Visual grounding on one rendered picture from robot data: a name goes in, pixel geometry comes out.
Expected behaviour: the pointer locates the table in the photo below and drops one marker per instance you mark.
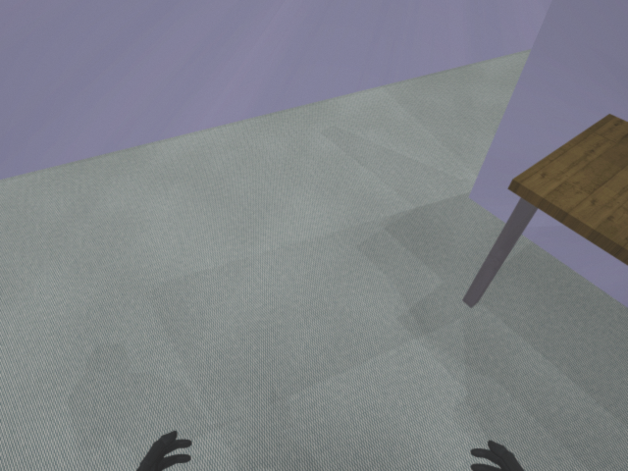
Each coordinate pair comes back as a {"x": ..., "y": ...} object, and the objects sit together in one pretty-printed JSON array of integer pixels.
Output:
[{"x": 583, "y": 185}]

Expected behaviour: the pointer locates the robot right hand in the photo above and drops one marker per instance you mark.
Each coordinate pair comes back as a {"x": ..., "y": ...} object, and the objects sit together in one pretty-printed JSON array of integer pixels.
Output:
[{"x": 497, "y": 454}]

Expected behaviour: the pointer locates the robot left hand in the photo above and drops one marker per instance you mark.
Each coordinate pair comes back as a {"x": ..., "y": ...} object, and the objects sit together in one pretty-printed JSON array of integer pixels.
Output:
[{"x": 154, "y": 460}]

